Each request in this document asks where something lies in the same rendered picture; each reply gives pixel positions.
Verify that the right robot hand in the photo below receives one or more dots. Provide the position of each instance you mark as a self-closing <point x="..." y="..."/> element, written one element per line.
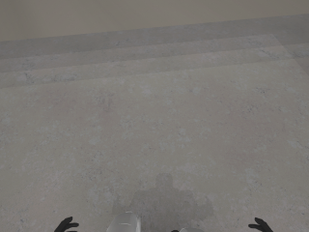
<point x="262" y="227"/>

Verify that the left robot hand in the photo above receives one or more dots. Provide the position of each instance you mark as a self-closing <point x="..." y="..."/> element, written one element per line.
<point x="65" y="224"/>

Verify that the left robot thigh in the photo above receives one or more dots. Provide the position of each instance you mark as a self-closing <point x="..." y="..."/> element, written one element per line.
<point x="125" y="222"/>

